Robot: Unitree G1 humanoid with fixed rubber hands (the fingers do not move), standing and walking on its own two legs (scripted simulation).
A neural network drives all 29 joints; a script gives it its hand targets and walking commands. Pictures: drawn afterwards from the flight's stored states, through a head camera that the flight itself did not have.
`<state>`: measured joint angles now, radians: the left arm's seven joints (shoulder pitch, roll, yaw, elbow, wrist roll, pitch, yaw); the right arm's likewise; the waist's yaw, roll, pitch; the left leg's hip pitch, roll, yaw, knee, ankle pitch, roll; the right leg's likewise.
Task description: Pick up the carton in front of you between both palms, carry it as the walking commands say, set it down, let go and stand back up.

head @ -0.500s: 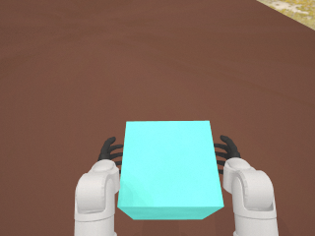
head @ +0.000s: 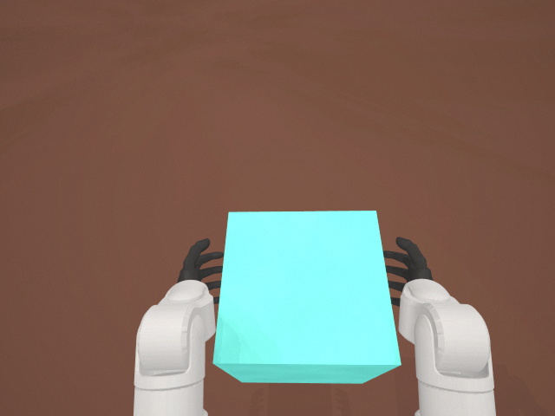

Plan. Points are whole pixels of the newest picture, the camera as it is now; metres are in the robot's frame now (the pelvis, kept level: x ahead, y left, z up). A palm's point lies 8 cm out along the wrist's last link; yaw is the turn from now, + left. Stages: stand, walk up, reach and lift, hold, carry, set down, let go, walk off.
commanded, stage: carry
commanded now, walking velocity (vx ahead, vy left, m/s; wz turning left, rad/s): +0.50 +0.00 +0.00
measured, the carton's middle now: (301, 306) +0.30 +0.00 -0.02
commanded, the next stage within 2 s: none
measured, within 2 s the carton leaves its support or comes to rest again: neither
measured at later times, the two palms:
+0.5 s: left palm (211, 143) +0.59 +0.17 +0.08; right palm (360, 142) +0.57 -0.11 +0.09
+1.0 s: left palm (250, 66) +0.90 +0.12 +0.09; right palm (364, 63) +0.90 -0.17 +0.08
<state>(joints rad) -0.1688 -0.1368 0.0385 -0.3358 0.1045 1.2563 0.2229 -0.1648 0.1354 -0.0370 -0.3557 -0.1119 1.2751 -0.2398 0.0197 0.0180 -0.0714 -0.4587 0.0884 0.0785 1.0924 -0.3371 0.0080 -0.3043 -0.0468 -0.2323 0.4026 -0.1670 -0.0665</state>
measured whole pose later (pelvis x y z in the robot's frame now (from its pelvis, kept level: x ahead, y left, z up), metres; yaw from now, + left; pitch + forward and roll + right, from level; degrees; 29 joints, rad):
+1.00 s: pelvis +0.64 -0.02 +0.01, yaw +0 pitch +4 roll +2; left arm -0.16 -0.14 0.04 -0.37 0.10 1.24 0.22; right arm -0.16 0.14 -0.02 -0.38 -0.11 1.25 -0.24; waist 0.02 0.01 -0.03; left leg -0.52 0.10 0.08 1.04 -0.27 0.00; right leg -0.24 -0.04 -0.22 0.34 -0.17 -0.07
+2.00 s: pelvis +1.29 -0.04 +0.01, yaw +0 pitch +4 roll +2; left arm -0.16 -0.14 0.04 -0.37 0.10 1.21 0.21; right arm -0.17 0.14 -0.03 -0.38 -0.11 1.22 -0.24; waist 0.02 0.01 0.02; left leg -0.48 0.07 0.09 0.94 -0.34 -0.01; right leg -0.25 -0.04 -0.22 0.33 -0.15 -0.07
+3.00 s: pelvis +1.45 -0.03 -0.01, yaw -4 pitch +2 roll +1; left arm -0.17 -0.14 0.04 -0.35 0.13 1.25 0.21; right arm -0.17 0.14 -0.03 -0.34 -0.12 1.25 -0.22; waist 0.00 -0.01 -0.09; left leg -0.35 0.07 0.19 0.57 -0.25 0.01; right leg -0.11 -0.07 -0.19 0.52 -0.44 0.01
